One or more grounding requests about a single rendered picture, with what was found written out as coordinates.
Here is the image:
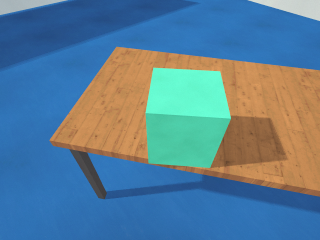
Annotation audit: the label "table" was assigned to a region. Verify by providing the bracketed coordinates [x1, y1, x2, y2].
[49, 47, 320, 199]

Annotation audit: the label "carton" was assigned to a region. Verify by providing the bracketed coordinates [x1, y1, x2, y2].
[145, 67, 231, 168]

